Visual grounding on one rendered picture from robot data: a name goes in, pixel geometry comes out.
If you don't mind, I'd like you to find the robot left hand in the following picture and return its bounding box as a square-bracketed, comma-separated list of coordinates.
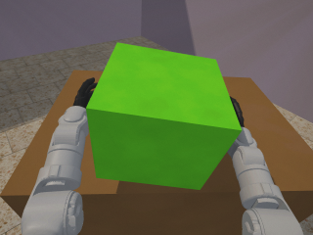
[73, 77, 98, 109]

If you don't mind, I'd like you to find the left robot forearm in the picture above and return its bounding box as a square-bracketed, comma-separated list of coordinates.
[21, 106, 89, 232]

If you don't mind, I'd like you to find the right robot forearm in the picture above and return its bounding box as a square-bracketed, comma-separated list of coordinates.
[227, 126, 304, 235]

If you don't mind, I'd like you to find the robot left upper arm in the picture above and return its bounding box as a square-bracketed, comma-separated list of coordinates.
[22, 190, 84, 235]

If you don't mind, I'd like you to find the robot right upper arm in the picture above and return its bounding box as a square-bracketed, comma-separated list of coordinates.
[242, 208, 302, 235]

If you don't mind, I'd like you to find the pedestal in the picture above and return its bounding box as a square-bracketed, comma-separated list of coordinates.
[0, 70, 313, 235]

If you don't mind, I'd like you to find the carton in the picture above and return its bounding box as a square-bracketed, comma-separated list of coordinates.
[86, 42, 242, 190]

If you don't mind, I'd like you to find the robot right hand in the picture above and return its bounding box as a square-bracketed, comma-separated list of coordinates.
[230, 96, 245, 127]

